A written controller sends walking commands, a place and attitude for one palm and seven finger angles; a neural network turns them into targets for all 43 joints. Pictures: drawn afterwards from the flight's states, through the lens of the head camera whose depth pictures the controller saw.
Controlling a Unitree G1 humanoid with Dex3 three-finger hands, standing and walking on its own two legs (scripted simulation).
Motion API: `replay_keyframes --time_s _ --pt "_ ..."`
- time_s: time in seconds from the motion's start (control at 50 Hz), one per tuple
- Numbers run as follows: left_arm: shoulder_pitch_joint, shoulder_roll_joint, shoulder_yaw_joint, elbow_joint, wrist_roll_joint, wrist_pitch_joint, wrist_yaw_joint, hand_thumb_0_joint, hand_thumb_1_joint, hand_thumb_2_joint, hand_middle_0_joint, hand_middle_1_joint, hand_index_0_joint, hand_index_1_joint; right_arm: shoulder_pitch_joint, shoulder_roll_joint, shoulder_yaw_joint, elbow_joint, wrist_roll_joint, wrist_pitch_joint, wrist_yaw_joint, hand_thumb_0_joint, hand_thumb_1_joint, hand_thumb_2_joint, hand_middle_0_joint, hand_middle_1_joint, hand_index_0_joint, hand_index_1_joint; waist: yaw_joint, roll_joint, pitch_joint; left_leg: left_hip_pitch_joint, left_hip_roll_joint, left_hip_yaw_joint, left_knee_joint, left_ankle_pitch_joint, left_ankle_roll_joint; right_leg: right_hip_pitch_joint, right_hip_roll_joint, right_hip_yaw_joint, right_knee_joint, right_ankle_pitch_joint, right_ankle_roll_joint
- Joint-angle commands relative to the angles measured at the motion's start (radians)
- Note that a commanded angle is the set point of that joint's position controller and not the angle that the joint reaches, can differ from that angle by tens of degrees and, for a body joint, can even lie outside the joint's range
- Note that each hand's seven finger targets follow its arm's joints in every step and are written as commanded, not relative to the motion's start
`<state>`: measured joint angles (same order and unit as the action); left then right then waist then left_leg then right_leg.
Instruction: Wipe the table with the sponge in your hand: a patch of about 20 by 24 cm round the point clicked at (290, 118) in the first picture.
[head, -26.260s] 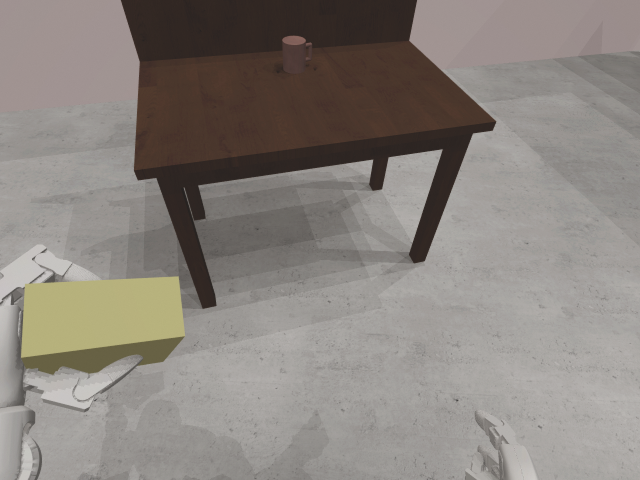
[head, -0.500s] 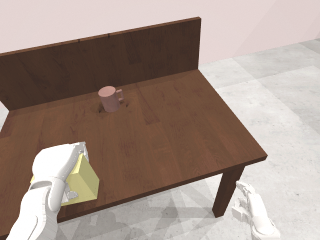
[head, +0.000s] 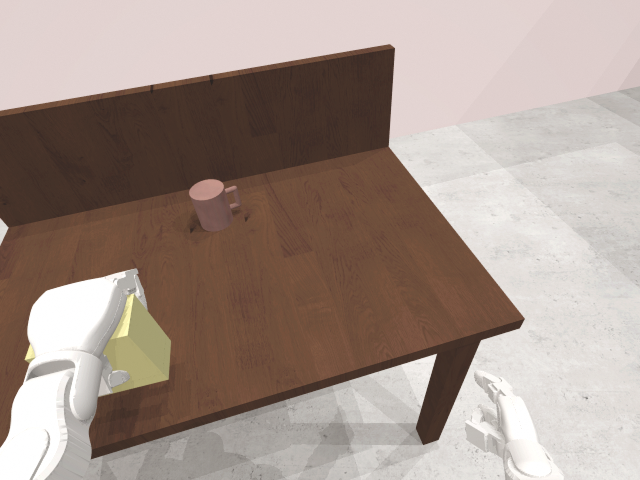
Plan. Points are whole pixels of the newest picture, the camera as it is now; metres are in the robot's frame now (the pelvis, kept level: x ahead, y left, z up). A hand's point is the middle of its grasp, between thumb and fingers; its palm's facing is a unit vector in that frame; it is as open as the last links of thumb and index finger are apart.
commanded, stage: move the sponge above the wiping area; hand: left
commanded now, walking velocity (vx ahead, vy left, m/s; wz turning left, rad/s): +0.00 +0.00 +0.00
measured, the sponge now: (115, 356) +0.21 +0.31 +0.05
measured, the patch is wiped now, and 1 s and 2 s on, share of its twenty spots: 0.00 0.00 0.00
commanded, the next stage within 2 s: none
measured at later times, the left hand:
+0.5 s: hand (85, 334) +0.22 +0.34 +0.08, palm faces +0.07 -0.06 -1.00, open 9.8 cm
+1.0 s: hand (96, 362) +0.20 +0.34 +0.04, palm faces -0.10 -0.10 -0.99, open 9.8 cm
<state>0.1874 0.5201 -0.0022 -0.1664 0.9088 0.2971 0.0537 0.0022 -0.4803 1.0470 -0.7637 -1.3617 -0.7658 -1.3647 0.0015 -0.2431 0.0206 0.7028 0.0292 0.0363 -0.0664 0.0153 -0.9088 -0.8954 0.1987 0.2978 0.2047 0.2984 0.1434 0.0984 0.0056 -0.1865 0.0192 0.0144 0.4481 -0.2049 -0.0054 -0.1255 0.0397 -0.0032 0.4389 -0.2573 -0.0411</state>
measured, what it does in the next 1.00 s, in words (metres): stands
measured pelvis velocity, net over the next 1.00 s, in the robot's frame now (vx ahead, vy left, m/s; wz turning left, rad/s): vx -0.01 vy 0.01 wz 0.03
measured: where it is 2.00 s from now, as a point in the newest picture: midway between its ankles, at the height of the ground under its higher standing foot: outside the picture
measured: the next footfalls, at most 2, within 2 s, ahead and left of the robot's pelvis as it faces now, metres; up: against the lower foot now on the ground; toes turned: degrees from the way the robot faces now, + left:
none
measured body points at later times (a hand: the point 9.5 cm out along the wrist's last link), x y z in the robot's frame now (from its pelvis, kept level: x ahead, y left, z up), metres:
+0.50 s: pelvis +0.00 +0.02 +0.00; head +0.00 -0.02 +0.45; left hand +0.21 +0.34 +0.14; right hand +0.25 -0.18 -0.09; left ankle +0.03 +0.12 -0.74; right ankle -0.01 -0.10 -0.74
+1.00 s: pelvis -0.01 +0.01 +0.00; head -0.01 -0.02 +0.45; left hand +0.20 +0.34 +0.10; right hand +0.24 -0.18 -0.09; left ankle +0.03 +0.12 -0.74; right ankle -0.01 -0.10 -0.74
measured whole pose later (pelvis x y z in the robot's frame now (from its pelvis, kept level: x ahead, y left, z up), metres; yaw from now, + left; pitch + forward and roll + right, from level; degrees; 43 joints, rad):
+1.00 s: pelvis -0.01 +0.01 +0.00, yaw +2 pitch -1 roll +0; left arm 0.11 0.47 -0.04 0.07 0.91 0.40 0.04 0.00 -0.48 1.05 -0.76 -1.37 -0.76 -1.37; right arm 0.01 -0.25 0.03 0.71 0.06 0.04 -0.07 0.01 -0.91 -0.90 0.20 0.30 0.21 0.30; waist 0.11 0.11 0.00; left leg -0.24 -0.01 -0.01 0.46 -0.19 0.02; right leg -0.17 0.02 -0.02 0.45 -0.25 -0.02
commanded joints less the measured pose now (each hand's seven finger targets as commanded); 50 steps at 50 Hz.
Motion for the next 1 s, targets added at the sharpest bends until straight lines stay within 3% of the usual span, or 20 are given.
replay_keyframes --time_s 0.0,0.08,0.14,0.22,0.24,0.32,0.44,0.54,0.62,0.64,0.66,0.68,0.72,0.74,0.76,0.82,0.86,0.88,0.9,0.98 --pt "-0.187 0.164 0.124 -0.070 -0.018 0.082 0.034 0.000 0.100 1.300 -1.200 -1.600 -1.200 -1.600 -0.230 -0.110 -0.031 -0.172 0.020 -0.046 -0.003 0.000 -0.900 -0.900 0.200 0.300 0.200 0.300 -0.025 -0.037 -0.108 0.082 -0.038 -0.069 -0.031 0.158 0.034 -0.063 -0.035 0.113 -0.103 0.151 -0.023" --pt "-0.256 0.159 0.035 -0.085 -0.011 0.089 -0.042 0.000 0.100 1.300 -1.200 -1.600 -1.200 -1.600 -0.233 -0.115 -0.020 -0.184 0.023 -0.062 -0.013 0.000 -0.900 -0.900 0.200 0.300 0.200 0.300 -0.046 -0.028 -0.123 0.089 -0.052 -0.081 -0.035 0.120 0.048 -0.074 -0.031 0.099 -0.106 0.113 -0.021" --pt "-0.342 0.152 0.011 -0.163 0.020 0.018 -0.063 0.000 0.100 1.300 -1.200 -1.600 -1.200 -1.600 -0.213 -0.101 -0.021 -0.200 0.008 -0.088 -0.021 0.000 -0.900 -0.900 0.200 0.300 0.200 0.300 -0.048 -0.035 -0.198 0.128 -0.052 -0.081 -0.019 0.131 0.062 -0.077 -0.019 0.082 -0.088 0.119 -0.024" --pt "-0.326 0.332 0.217 -0.176 0.072 -0.085 0.007 0.000 0.100 1.300 -1.200 -1.600 -1.200 -1.600 -0.174 -0.111 -0.036 -0.169 -0.018 -0.094 -0.024 0.000 -0.900 -0.900 0.200 0.300 0.200 0.300 -0.001 -0.024 -0.260 0.155 -0.042 -0.107 -0.010 0.204 0.050 -0.048 -0.003 0.132 -0.075 0.178 -0.044" --pt "-0.316 0.241 0.165 -0.178 0.074 -0.096 0.030 0.000 0.100 1.300 -1.200 -1.600 -1.200 -1.600 -0.159 -0.092 -0.039 -0.173 -0.016 -0.093 -0.022 0.000 -0.900 -0.900 0.200 0.300 0.200 0.300 -0.012 -0.018 -0.263 0.146 -0.034 -0.090 -0.007 0.234 0.050 -0.045 -0.011 0.091 -0.061 0.201 -0.039" --pt "-0.200 0.276 0.272 -0.101 0.064 -0.031 0.120 0.000 0.100 1.300 -1.200 -1.600 -1.200 -1.600 -0.180 -0.108 -0.049 -0.155 -0.007 -0.067 0.002 0.000 -0.900 -0.900 0.200 0.300 0.200 0.300 0.030 0.025 -0.229 0.114 -0.024 -0.101 -0.020 0.276 0.023 -0.035 -0.011 0.129 -0.058 0.231 -0.057" --pt "-0.111 0.076 0.049 -0.052 -0.021 0.143 0.046 0.000 0.100 1.300 -1.200 -1.600 -1.200 -1.600 -0.243 -0.112 -0.030 -0.185 0.028 -0.042 0.023 0.000 -0.900 -0.900 0.200 0.300 0.200 0.300 -0.012 -0.031 -0.163 0.067 -0.029 -0.080 -0.039 0.210 0.027 -0.042 -0.027 0.062 -0.066 0.206 -0.027" --pt "-0.267 0.109 -0.023 -0.144 0.020 0.076 -0.044 0.000 0.100 1.300 -1.200 -1.600 -1.200 -1.600 -0.215 -0.106 -0.020 -0.205 0.019 -0.063 -0.001 0.000 -0.900 -0.900 0.200 0.300 0.200 0.300 -0.050 -0.060 -0.183 0.093 -0.040 -0.107 -0.029 0.125 0.059 -0.085 -0.014 0.061 -0.071 0.125 -0.023" --pt "-0.324 0.295 0.168 -0.220 0.083 -0.088 0.023 0.000 0.100 1.300 -1.200 -1.600 -1.200 -1.600 -0.167 -0.106 -0.039 -0.177 -0.016 -0.089 -0.019 0.000 -0.900 -0.900 0.200 0.300 0.200 0.300 -0.016 -0.005 -0.252 0.149 -0.023 -0.133 -0.008 0.165 0.057 -0.077 0.005 0.117 -0.060 0.150 -0.040" --pt "-0.332 0.231 0.131 -0.219 0.103 -0.111 0.047 0.000 0.100 1.300 -1.200 -1.600 -1.200 -1.600 -0.150 -0.089 -0.037 -0.180 -0.022 -0.093 -0.019 0.000 -0.900 -0.900 0.200 0.300 0.200 0.300 -0.017 0.012 -0.271 0.150 -0.023 -0.126 -0.002 0.196 0.052 -0.083 0.001 0.084 -0.046 0.162 -0.041" --pt "-0.291 0.261 0.182 -0.183 0.117 -0.125 0.080 0.000 0.100 1.300 -1.200 -1.600 -1.200 -1.600 -0.140 -0.092 -0.044 -0.169 -0.025 -0.093 -0.017 0.000 -0.900 -0.900 0.200 0.300 0.200 0.300 -0.003 0.024 -0.253 0.153 -0.017 -0.133 0.001 0.213 0.041 -0.098 0.000 0.097 -0.052 0.149 -0.048" --pt "-0.310 0.216 0.154 -0.163 0.117 -0.129 0.104 0.000 0.100 1.300 -1.200 -1.600 -1.200 -1.600 -0.138 -0.093 -0.047 -0.161 -0.023 -0.088 -0.014 0.000 -0.900 -0.900 0.200 0.300 0.200 0.300 -0.015 0.039 -0.248 0.153 -0.013 -0.132 0.001 0.217 0.033 -0.116 -0.005 0.094 -0.056 0.151 -0.047" --pt "-0.306 0.267 0.227 -0.096 0.116 -0.087 0.149 0.000 0.100 1.300 -1.200 -1.600 -1.200 -1.600 -0.160 -0.108 -0.050 -0.144 -0.017 -0.075 -0.011 0.000 -0.900 -0.900 0.200 0.300 0.200 0.300 0.004 0.078 -0.219 0.130 -0.018 -0.132 -0.011 0.187 0.020 -0.116 0.005 0.128 -0.057 0.133 -0.064" --pt "-0.271 0.176 0.168 -0.069 0.091 -0.063 0.156 0.000 0.100 1.300 -1.200 -1.600 -1.200 -1.600 -0.151 -0.091 -0.054 -0.150 -0.003 -0.073 -0.004 0.000 -0.900 -0.900 0.200 0.300 0.200 0.300 -0.007 0.071 -0.214 0.110 -0.014 -0.113 -0.016 0.189 0.021 -0.104 -0.005 0.082 -0.053 0.131 -0.053" --pt "-0.244 0.179 0.175 -0.030 0.073 -0.034 0.159 0.000 0.100 1.300 -1.200 -1.600 -1.200 -1.600 -0.161 -0.098 -0.054 -0.144 0.003 -0.069 -0.001 0.000 -0.900 -0.900 0.200 0.300 0.200 0.300 0.002 0.034 -0.216 0.100 -0.018 -0.109 -0.018 0.195 0.016 -0.096 -0.007 0.083 -0.059 0.139 -0.050" --pt "-0.173 0.156 0.155 0.071 0.012 0.067 0.125 0.000 0.100 1.300 -1.200 -1.600 -1.200 -1.600 -0.214 -0.115 -0.042 -0.141 0.020 -0.049 0.002 0.000 -0.900 -0.900 0.200 0.300 0.200 0.300 0.002 -0.021 -0.165 0.061 -0.031 -0.094 -0.041 0.153 0.015 -0.072 -0.013 0.092 -0.079 0.126 -0.041" --pt "-0.166 0.077 0.036 0.051 -0.003 0.105 0.069 0.000 0.100 1.300 -1.200 -1.600 -1.200 -1.600 -0.215 -0.107 -0.034 -0.169 0.031 -0.044 0.004 0.000 -0.900 -0.900 0.200 0.300 0.200 0.300 -0.024 -0.054 -0.157 0.046 -0.034 -0.086 -0.045 0.141 0.027 -0.060 -0.024 0.060 -0.075 0.132 -0.026" --pt "-0.193 0.110 0.030 0.065 0.008 0.117 0.041 0.000 0.100 1.300 -1.200 -1.600 -1.200 -1.600 -0.221 -0.118 -0.028 -0.167 0.032 -0.040 0.003 0.000 -0.900 -0.900 0.200 0.300 0.200 0.300 -0.031 -0.055 -0.148 0.040 -0.041 -0.096 -0.047 0.125 0.029 -0.066 -0.022 0.067 -0.080 0.124 -0.028" --pt "-0.222 0.082 -0.015 0.064 0.011 0.118 0.014 0.000 0.100 1.300 -1.200 -1.600 -1.200 -1.600 -0.216 -0.114 -0.025 -0.175 0.033 -0.039 0.000 0.000 -0.900 -0.900 0.200 0.300 0.200 0.300 -0.044 -0.074 -0.131 0.035 -0.045 -0.095 -0.045 0.106 0.037 -0.077 -0.024 0.065 -0.082 0.109 -0.023" --pt "-0.323 0.181 0.052 0.014 0.045 -0.001 -0.028 0.000 0.100 1.300 -1.200 -1.600 -1.200 -1.600 -0.173 -0.112 -0.031 -0.176 0.014 -0.064 -0.015 0.000 -0.900 -0.900 0.200 0.300 0.200 0.300 -0.050 -0.094 -0.188 0.069 -0.054 -0.096 -0.013 0.089 0.060 -0.090 -0.015 0.073 -0.082 0.093 -0.022"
